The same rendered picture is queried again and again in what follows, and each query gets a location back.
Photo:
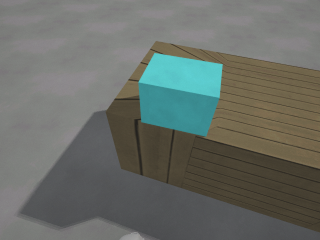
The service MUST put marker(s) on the pedestal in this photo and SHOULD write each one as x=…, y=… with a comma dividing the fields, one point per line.
x=261, y=151

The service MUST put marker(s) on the carton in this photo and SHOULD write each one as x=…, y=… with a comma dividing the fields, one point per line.
x=180, y=93

